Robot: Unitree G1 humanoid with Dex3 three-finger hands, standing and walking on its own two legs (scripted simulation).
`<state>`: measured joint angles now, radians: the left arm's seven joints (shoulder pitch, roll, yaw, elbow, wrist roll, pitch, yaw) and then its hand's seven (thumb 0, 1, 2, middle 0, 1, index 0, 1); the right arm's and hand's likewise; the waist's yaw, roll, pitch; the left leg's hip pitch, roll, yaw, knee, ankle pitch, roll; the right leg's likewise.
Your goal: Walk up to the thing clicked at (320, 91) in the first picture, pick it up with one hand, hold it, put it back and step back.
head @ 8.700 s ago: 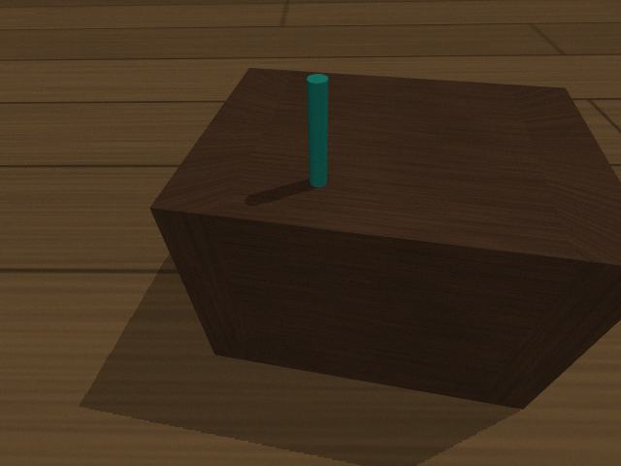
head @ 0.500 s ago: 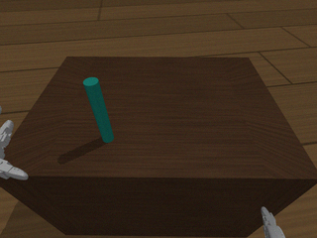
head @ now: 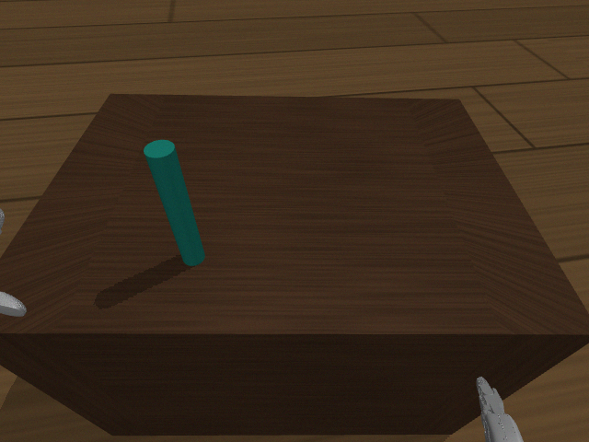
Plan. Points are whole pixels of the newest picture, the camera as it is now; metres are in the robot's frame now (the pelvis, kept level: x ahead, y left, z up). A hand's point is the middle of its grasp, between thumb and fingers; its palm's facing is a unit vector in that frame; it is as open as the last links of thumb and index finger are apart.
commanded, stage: go down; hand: left
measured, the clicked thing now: (179, 211) +0.47 +0.19 +0.05
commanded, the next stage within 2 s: approach in 1.56 s
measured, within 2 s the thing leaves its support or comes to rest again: neither
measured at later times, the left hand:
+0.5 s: hand out of the picture +0.36 +0.37 +0.13, palm faces +0.16 -0.99 +0.01, open 17.5 cm
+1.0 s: hand out of the picture +0.38 +0.38 +0.13, palm faces +0.17 -0.99 +0.00, open 17.4 cm
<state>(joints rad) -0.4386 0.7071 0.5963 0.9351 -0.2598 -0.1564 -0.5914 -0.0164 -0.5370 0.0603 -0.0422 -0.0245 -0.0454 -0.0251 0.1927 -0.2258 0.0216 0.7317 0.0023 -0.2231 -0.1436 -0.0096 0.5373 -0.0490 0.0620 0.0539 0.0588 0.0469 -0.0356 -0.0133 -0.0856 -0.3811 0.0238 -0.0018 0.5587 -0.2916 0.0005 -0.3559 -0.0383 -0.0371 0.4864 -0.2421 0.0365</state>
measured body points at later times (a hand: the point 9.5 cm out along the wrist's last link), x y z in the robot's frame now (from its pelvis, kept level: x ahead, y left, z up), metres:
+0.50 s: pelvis +0.00 +0.00 -0.01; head +0.04 +0.02 +0.44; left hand +0.34 +0.43 +0.13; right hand +0.16 -0.26 -0.08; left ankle -0.01 +0.11 -0.73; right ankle +0.00 -0.15 -0.73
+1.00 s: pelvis +0.00 +0.00 -0.02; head +0.06 +0.03 +0.43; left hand +0.37 +0.44 +0.13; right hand +0.16 -0.25 -0.09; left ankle -0.01 +0.12 -0.73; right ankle +0.00 -0.15 -0.73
